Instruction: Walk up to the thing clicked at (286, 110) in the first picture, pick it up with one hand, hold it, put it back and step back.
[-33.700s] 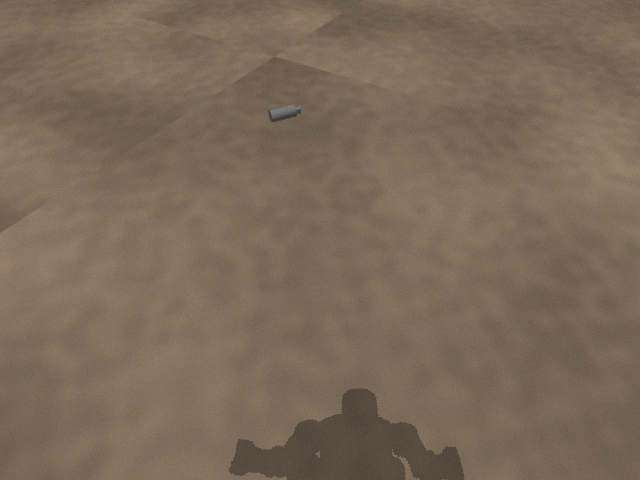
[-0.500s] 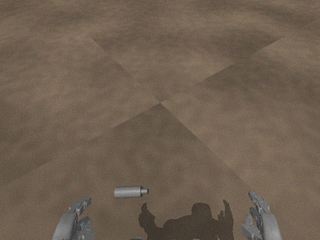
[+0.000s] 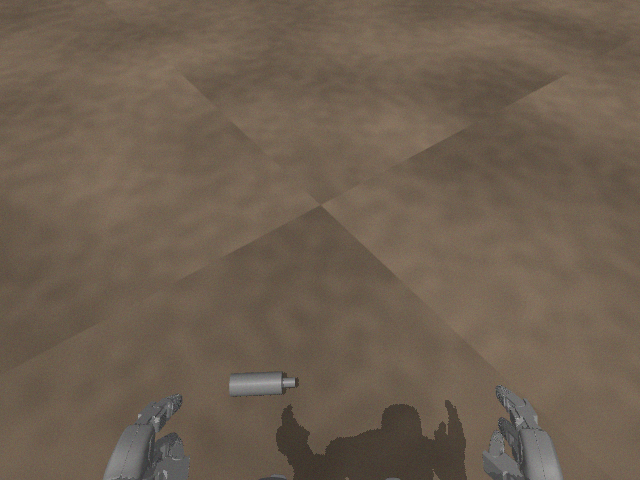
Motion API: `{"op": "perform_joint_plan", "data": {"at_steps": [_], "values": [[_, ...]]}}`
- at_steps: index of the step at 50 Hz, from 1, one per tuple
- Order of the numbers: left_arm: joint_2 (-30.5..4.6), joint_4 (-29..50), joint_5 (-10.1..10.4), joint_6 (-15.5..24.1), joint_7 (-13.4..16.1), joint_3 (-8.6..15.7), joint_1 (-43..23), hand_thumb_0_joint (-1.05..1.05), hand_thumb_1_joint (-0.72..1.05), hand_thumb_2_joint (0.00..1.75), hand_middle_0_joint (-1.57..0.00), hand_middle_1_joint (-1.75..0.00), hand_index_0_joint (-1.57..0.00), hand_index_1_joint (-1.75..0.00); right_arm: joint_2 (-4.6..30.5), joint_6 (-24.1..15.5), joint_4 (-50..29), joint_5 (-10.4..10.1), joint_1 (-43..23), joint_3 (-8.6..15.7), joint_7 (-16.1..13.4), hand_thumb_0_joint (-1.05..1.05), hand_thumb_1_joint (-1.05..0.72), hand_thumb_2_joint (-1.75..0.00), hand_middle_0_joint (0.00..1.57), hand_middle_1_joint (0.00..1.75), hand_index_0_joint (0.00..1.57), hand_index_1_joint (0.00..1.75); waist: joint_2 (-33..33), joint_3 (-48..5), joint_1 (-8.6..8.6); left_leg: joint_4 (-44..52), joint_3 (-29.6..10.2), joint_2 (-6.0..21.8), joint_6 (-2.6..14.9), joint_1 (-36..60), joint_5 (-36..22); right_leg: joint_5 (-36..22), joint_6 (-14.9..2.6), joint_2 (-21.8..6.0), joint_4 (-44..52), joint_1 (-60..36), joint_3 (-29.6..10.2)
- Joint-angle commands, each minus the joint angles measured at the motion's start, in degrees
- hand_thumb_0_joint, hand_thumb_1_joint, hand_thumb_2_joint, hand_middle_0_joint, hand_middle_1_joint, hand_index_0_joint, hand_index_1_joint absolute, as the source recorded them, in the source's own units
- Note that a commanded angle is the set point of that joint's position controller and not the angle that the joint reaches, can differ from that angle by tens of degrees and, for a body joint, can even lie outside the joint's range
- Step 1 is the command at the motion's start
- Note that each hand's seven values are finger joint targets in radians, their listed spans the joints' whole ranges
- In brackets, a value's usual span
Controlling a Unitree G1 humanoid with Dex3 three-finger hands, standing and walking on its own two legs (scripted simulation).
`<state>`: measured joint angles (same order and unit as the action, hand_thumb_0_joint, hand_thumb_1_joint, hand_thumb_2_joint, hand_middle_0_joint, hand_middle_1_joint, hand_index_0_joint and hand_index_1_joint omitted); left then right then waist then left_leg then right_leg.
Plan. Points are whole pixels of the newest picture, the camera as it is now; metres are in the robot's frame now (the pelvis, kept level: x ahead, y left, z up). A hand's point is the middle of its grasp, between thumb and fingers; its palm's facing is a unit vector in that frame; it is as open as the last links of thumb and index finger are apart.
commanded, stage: home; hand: left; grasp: from above
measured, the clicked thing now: (263, 383) +0.48 +0.18 -0.68
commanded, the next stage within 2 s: stand in 0.48 s
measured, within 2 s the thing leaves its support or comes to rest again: neither
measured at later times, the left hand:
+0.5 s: hand (189, 463) +0.16 +0.18 -0.05, palm faces +0.04 -0.98 -0.20, open 7.4 cm
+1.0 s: hand out of the picture +0.07 +0.23 -0.10, palm faces +0.06 -0.95 -0.31, open 7.4 cm
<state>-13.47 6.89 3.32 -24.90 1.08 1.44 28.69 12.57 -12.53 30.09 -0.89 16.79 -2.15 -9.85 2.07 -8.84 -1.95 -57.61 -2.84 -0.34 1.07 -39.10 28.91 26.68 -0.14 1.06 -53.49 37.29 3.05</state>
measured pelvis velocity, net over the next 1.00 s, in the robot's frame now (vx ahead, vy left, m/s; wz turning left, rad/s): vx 0.00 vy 0.00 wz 0.01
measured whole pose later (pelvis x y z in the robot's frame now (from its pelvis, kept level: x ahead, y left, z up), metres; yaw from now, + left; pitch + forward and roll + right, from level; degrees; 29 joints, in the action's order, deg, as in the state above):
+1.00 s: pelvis +0.00 +0.00 +0.05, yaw +0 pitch -2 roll +0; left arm -15.5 -53.0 -2.0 -1.7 1.8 3.0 11.5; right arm 15.7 -1.2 55.9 2.7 11.0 2.3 -1.4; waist -0.4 2.5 1.4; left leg -30.9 -1.3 -2.7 1.9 -12.4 16.7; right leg 16.6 0.7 -1.4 -30.9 12.6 1.1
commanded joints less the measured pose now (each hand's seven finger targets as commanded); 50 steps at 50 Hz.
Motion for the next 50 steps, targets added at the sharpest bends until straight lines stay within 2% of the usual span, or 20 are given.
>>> {"op": "perform_joint_plan", "data": {"at_steps": [1,6,11,14,15,20,24,28,29,30,31,33,35,36,38,44,46,47,49,50], "values": [[-5.85,10.97,-0.38,3.03,0.59,2.99,-1.14,0.00,0.90,0.90,-0.20,-0.30,-0.20,-0.30,7.86,-2.98,-8.84,0.02,-3.50,3.37,-0.69,0.00,-0.90,-0.90,0.20,0.30,0.20,0.30,1.57,-5.41,-0.31,10.41,-2.11,0.71,-0.50,5.50,-14.69,-11.51,-0.83,0.63,7.08,-3.66,0.20],[-5.90,10.60,-0.26,3.08,0.55,3.50,-1.15,0.00,0.90,0.90,-0.20,-0.30,-0.20,-0.30,7.57,-3.31,-9.18,0.14,-3.68,3.23,-0.79,0.00,-0.90,-0.90,0.20,0.30,0.20,0.30,1.06,-4.66,-0.37,9.96,-1.09,0.11,0.03,4.39,-11.87,-9.93,-0.54,0.50,8.15,-3.68,-0.14],[-5.91,11.11,-0.19,3.11,0.52,3.37,-0.30,0.00,0.90,0.90,-0.20,-0.30,-0.20,-0.30,7.62,-3.17,-9.15,0.07,-3.37,3.29,-0.73,0.00,-0.90,-0.90,0.20,0.30,0.20,0.30,1.04,-5.07,-0.14,9.28,-0.66,0.02,-0.01,4.71,-14.45,-11.93,-0.65,0.43,7.85,-4.21,-0.22],[-5.78,9.77,-0.14,3.02,0.57,3.29,-0.08,0.00,0.90,0.90,-0.20,-0.30,-0.20,-0.30,7.75,-3.11,-9.18,0.13,-3.28,3.46,-0.91,0.00,-0.90,-0.90,0.20,0.30,0.20,0.30,-0.66,-5.65,-0.85,8.69,-0.56,-0.11,0.31,4.38,-14.01,-12.00,-0.42,0.48,8.22,-4.43,-0.25],[-5.90,11.60,-0.19,3.34,0.65,3.45,-0.96,0.00,0.90,0.90,-0.20,-0.30,-0.20,-0.30,7.24,-3.16,-9.55,0.11,-3.61,3.19,-0.74,0.00,-0.90,-0.90,0.20,0.30,0.20,0.30,-0.01,-4.99,-0.11,8.59,-0.16,-0.31,0.32,3.78,-13.45,-11.94,-0.31,0.26,8.53,-4.72,-0.36],[-5.83,10.71,-0.26,3.18,0.65,3.20,-0.15,0.00,0.90,0.90,-0.20,-0.30,-0.20,-0.30,7.66,-2.88,-9.15,0.04,-3.08,3.49,-0.78,0.00,-0.90,-0.90,0.20,0.30,0.20,0.30,1.28,-5.85,-0.31,8.82,-0.46,-0.04,-0.04,5.17,-15.93,-13.29,-0.68,0.39,7.59,-4.56,-0.33],[-5.88,10.22,-0.25,3.02,0.79,3.49,0.01,0.00,0.90,0.90,-0.20,-0.30,-0.20,-0.30,7.60,-2.99,-9.25,0.10,-3.30,3.47,-0.85,0.00,-0.90,-0.90,0.20,0.30,0.20,0.30,0.58,-5.26,-0.52,8.94,-0.50,-0.03,0.07,4.73,-14.36,-12.14,-0.59,0.48,7.98,-4.13,-0.30],[-5.96,10.61,-0.15,2.97,0.58,3.26,0.09,0.00,0.90,0.90,-0.20,-0.30,-0.20,-0.30,7.87,-2.82,-9.07,0.01,-3.12,3.55,-0.60,0.00,-0.90,-0.90,0.20,0.30,0.20,0.30,1.81,-6.25,-0.29,9.36,-1.22,0.34,-0.42,5.96,-17.62,-13.83,-0.93,0.60,6.81,-4.36,0.08],[-9.70,-9.49,-7.50,14.22,2.66,3.65,-17.02,0.00,0.90,0.90,-0.20,-0.30,-0.20,-0.30,12.87,2.79,4.92,7.10,-7.77,5.41,2.81,0.00,-0.90,-0.90,0.20,0.30,0.20,0.30,-1.94,7.84,4.62,15.32,-3.72,2.88,2.61,6.07,-26.27,-14.53,-2.00,-4.31,10.74,-14.81,-5.77],[-10.41,-19.26,-7.64,18.01,2.36,4.67,-12.66,0.00,0.90,0.90,-0.20,-0.30,-0.20,-0.30,13.14,4.78,5.79,7.34,-7.42,6.30,3.97,0.00,-0.90,-0.90,0.20,0.30,0.20,0.30,-4.00,1.83,3.79,14.86,-2.29,2.09,2.91,10.69,-28.74,-16.61,-4.07,-4.73,10.89,-16.87,-7.99],[-10.43,-20.90,-7.21,19.88,2.00,4.19,-12.74,0.00,0.90,0.90,-0.20,-0.30,-0.20,-0.30,13.75,5.71,4.43,8.02,-6.40,6.24,4.80,0.00,-0.90,-0.90,0.20,0.30,0.20,0.30,-3.74,1.06,2.50,15.41,-3.42,2.12,2.97,13.00,-26.08,-16.26,-4.60,-4.72,12.62,-14.94,-9.61],[-11.00,-26.40,-7.33,22.04,1.61,3.65,-13.58,0.00,0.90,0.90,-0.20,-0.30,-0.20,-0.30,12.49,6.32,7.37,5.60,-7.26,6.43,6.57,0.00,-0.90,-0.90,0.20,0.30,0.20,0.30,-1.05,-1.57,3.57,17.45,-3.88,2.26,2.86,17.12,-27.65,-22.12,-3.91,-5.70,11.80,-20.10,-9.07],[-10.80,-31.88,-6.31,22.44,1.33,3.91,-16.44,0.00,0.90,0.90,-0.20,-0.30,-0.20,-0.30,11.69,6.96,8.91,4.17,-8.40,6.24,7.74,0.00,-0.90,-0.90,0.20,0.30,0.20,0.30,-3.86,0.58,3.78,19.36,-3.06,1.33,2.48,18.07,-21.68,-16.85,-3.13,-5.99,16.06,-19.29,-9.14],[-10.99,-34.42,-6.24,22.90,1.41,4.01,-16.97,0.00,0.90,0.90,-0.20,-0.30,-0.20,-0.30,11.28,7.27,9.77,3.90,-8.85,6.65,8.11,0.00,-0.90,-0.90,0.20,0.30,0.20,0.30,-4.67,-0.19,3.84,19.38,-3.05,1.02,2.49,19.21,-21.11,-16.73,-3.09,-6.67,18.00,-20.52,-9.76],[-11.04,-39.28,-6.25,23.98,1.45,3.99,-19.14,0.00,0.90,0.90,-0.20,-0.30,-0.20,-0.30,11.02,8.02,12.54,3.90,-8.12,6.52,8.45,0.00,-0.90,-0.90,0.20,0.30,0.20,0.30,-5.22,1.40,2.91,21.50,-2.97,1.08,2.30,21.98,-20.09,-16.35,-2.69,-7.58,20.92,-20.08,-10.61],[-9.92,-50.49,-5.56,25.16,1.48,3.63,-20.03,0.00,0.90,0.90,-0.20,-0.30,-0.20,-0.30,11.60,9.19,18.18,4.00,-9.16,6.50,8.21,0.00,-0.90,-0.90,0.20,0.30,0.20,0.30,-0.40,6.17,3.63,31.01,-6.50,3.46,2.03,24.80,-22.95,-17.51,-1.45,-5.92,24.97,-24.69,-7.38],[-10.00,-53.61,-5.35,25.20,1.34,3.56,-20.13,0.00,0.90,0.90,-0.20,-0.30,-0.20,-0.30,12.27,9.49,19.92,3.79,-9.68,6.49,8.01,0.00,-0.90,-0.90,0.20,0.30,0.20,0.30,0.51,7.89,3.69,34.86,-7.30,3.98,1.77,24.39,-19.61,-16.02,-1.16,-5.63,26.95,-26.63,-6.93],[-10.69,-55.16,-5.40,25.43,1.37,3.68,-19.59,0.00,0.90,0.90,-0.20,-0.30,-0.20,-0.30,12.24,9.54,20.65,3.63,-10.11,6.56,7.99,0.00,-0.90,-0.90,0.20,0.30,0.20,0.30,-0.58,6.87,3.93,34.23,-6.66,3.86,1.68,26.93,-23.36,-18.55,-1.35,-6.27,27.98,-27.81,-7.01],[-11.20,-57.50,-5.24,25.67,1.46,3.59,-20.59,0.00,0.90,0.90,-0.20,-0.30,-0.20,-0.30,12.66,9.95,22.59,3.27,-8.77,6.59,7.70,0.00,-0.90,-0.90,0.20,0.30,0.20,0.30,-1.32,6.89,2.98,35.84,-6.34,3.98,1.19,28.50,-25.26,-20.05,-1.13,-6.51,29.18,-29.33,-6.96],[-11.28,-58.70,-5.16,25.60,1.55,3.59,-20.51,0.00,0.90,0.90,-0.20,-0.30,-0.20,-0.30,12.87,10.06,23.41,3.24,-8.97,6.74,7.55,0.00,-0.90,-0.90,0.20,0.30,0.20,0.30,-1.16,7.08,3.16,36.64,-6.51,4.17,1.27,29.78,-25.43,-19.53,-1.10,-6.47,29.90,-29.17,-6.79]]}}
